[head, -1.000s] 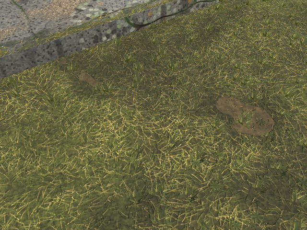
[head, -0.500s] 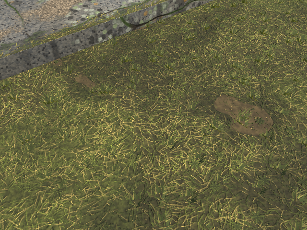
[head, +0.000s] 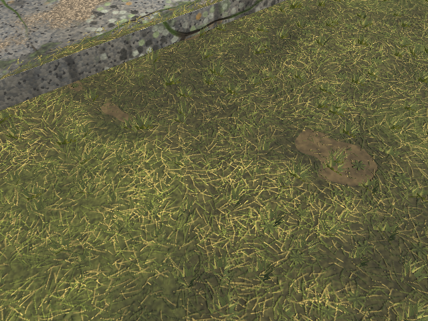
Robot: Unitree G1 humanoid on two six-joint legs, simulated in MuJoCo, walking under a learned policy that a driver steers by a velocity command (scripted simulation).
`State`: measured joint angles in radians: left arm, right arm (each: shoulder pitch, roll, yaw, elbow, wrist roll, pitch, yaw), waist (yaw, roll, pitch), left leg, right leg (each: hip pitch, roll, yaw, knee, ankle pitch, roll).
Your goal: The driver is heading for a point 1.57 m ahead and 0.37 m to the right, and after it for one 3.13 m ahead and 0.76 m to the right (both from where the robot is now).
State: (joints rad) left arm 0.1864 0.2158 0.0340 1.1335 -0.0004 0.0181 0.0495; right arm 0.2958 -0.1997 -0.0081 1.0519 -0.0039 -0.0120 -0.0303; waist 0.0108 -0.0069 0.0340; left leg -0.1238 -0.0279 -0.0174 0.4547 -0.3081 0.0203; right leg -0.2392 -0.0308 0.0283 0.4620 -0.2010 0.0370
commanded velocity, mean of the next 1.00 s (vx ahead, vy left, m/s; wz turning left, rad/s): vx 0.10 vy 0.00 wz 0.00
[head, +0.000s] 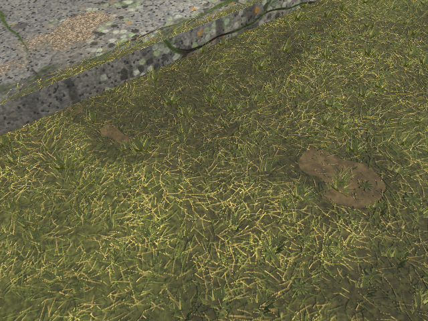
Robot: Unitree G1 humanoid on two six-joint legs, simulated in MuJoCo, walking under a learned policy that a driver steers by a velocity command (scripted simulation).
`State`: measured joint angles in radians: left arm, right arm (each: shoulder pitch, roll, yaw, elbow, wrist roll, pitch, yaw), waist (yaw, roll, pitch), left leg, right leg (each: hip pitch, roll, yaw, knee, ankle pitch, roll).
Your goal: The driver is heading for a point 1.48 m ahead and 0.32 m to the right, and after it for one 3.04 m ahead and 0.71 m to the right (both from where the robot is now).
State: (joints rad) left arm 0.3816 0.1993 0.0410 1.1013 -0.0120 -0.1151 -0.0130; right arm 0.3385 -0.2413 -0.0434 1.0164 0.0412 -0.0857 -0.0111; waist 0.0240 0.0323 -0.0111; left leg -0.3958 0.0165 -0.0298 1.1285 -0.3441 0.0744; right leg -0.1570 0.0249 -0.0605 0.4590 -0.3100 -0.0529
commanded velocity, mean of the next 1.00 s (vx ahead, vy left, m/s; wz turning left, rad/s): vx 0.47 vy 0.00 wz -0.20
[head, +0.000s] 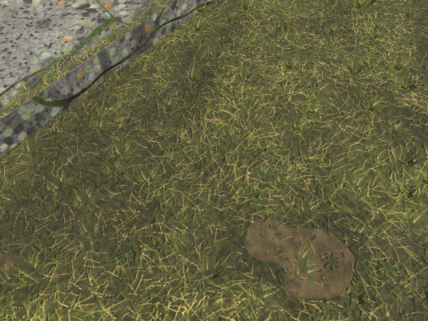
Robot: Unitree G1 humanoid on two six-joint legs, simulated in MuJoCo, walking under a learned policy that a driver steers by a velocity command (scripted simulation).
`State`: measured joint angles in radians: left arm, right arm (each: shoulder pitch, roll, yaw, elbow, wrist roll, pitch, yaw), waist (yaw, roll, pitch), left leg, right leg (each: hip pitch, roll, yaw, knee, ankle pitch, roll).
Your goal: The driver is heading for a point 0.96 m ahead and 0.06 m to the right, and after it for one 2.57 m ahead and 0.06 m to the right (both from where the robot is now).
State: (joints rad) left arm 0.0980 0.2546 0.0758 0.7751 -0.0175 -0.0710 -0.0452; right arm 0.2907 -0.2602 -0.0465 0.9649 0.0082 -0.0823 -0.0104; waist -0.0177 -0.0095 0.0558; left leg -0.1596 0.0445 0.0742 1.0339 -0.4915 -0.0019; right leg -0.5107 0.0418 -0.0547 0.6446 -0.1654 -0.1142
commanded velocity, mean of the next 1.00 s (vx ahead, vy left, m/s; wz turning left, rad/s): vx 0.50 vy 0.00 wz -0.30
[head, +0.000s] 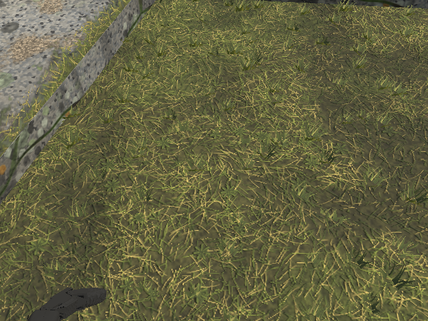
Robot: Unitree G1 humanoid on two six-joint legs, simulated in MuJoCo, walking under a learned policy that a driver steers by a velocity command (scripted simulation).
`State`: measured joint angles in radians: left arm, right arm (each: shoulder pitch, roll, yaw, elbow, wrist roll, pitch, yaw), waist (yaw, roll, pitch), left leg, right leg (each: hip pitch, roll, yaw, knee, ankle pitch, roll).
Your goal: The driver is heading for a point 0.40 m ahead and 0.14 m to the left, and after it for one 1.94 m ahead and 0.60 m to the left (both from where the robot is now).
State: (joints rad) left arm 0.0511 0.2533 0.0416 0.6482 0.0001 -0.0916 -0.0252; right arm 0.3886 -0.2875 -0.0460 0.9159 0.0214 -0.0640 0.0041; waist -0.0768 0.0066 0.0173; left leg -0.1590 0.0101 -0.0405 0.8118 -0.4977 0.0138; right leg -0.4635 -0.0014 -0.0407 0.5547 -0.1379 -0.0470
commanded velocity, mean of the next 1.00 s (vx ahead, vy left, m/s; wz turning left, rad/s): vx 0.50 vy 0.00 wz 0.45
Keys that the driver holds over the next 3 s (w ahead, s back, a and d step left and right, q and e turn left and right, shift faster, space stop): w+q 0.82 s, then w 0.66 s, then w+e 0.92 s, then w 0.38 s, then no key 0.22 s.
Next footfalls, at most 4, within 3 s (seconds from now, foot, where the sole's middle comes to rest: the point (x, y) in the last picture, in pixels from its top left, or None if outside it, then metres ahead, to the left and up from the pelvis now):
0.50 left None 0.39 0.17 -0.76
0.98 right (183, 241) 0.73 0.09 -0.76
1.50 left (80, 224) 0.83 0.45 -0.76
2.04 right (116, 145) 1.18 0.35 -0.76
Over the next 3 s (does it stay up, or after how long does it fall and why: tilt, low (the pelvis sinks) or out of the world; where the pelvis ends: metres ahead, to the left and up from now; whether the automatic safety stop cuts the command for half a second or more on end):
stays up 1.49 0.57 0.17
